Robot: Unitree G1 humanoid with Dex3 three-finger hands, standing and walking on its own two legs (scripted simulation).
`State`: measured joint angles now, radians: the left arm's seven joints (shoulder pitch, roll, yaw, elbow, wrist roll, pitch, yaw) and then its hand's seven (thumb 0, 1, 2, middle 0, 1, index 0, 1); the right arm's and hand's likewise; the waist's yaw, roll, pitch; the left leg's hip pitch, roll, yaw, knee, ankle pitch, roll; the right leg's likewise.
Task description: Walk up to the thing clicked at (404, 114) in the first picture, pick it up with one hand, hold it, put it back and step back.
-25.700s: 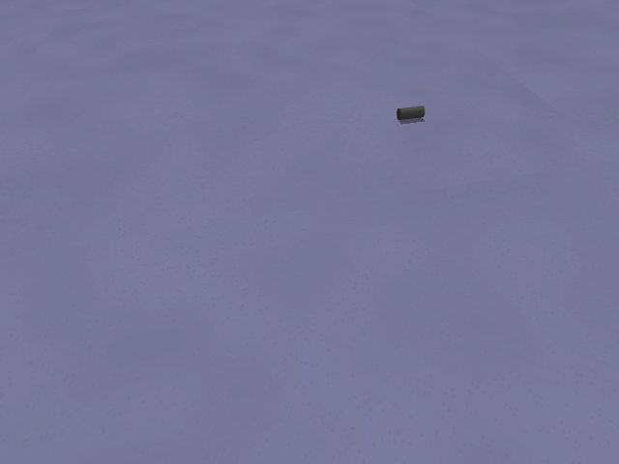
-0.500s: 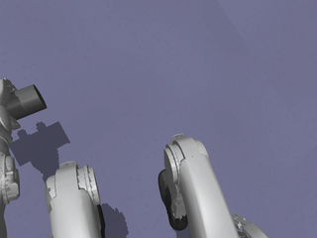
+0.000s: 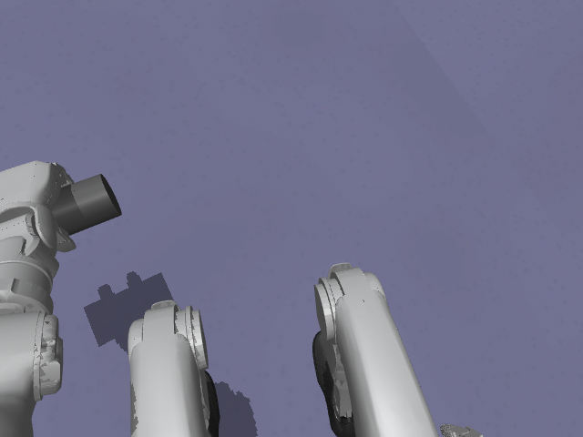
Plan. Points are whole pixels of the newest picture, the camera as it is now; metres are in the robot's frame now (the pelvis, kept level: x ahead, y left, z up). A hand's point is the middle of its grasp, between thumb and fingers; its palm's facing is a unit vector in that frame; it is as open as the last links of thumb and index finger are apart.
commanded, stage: lift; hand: left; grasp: from above
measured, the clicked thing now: (57, 214) +0.47 +0.29 -0.15
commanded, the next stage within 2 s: hold in 1.36 s
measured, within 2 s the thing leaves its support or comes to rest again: neither
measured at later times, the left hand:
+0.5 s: hand out of the picture +0.39 +0.28 +0.06, palm faces -0.41 -0.15 -0.90, open 9.5 cm
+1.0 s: hand out of the picture +0.37 +0.24 +0.23, palm faces -0.42 -0.18 -0.89, open 9.5 cm
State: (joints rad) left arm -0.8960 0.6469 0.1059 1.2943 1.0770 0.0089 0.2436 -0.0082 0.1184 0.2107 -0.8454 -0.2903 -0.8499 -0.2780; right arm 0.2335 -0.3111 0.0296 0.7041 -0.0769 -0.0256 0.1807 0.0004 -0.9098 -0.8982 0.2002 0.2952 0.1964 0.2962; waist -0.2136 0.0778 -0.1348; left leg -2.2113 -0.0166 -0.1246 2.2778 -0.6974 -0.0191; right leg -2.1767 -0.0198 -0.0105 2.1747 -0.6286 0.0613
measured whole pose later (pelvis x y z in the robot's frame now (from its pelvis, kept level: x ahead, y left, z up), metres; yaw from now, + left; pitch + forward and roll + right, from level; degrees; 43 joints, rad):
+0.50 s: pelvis +0.01 +0.00 +0.15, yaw +3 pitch +31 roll -4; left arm -0.54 0.49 -0.05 0.84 0.96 0.14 0.12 -0.01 0.11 0.28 -0.81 -0.36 -0.82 -0.35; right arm 0.15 -0.27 -0.02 0.66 0.00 0.03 0.02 0.00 -0.89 -0.89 0.20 0.30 0.20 0.30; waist -0.11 0.06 -0.21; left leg -1.69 0.01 -0.08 1.79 -0.64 -0.02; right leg -1.68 -0.03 -0.01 1.72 -0.58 0.05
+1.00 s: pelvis +0.04 -0.01 +0.31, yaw +4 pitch +16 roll -2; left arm -0.39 0.36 -0.17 0.84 0.90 0.22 0.14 -0.01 0.12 0.28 -0.79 -0.38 -0.80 -0.36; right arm 0.24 -0.25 -0.02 0.75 0.03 -0.04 -0.06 0.00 -0.89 -0.89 0.20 0.30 0.20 0.30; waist -0.07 0.05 -0.13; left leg -0.95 0.04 -0.03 1.17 -0.50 -0.02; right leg -0.95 -0.02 0.00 1.12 -0.44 0.03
